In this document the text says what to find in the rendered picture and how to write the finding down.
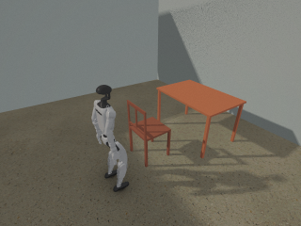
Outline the chair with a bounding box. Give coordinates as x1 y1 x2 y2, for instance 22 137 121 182
127 100 171 167

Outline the left robot forearm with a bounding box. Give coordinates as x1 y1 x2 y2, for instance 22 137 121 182
92 121 102 135

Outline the right robot forearm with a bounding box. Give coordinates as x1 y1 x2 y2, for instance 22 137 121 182
106 131 118 153

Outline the table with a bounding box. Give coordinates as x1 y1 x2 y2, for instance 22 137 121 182
156 79 246 158

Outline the robot left upper arm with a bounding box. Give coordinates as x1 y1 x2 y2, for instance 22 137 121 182
91 100 100 122

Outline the robot right hand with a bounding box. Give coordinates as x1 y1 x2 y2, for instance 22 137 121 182
112 152 122 166

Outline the robot right upper arm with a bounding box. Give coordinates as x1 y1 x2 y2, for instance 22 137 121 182
104 108 117 136

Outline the robot head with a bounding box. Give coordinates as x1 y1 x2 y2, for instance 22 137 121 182
96 85 112 108

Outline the robot torso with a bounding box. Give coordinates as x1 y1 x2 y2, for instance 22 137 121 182
95 104 115 147

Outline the robot left hand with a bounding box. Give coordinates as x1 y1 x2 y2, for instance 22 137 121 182
96 132 103 144

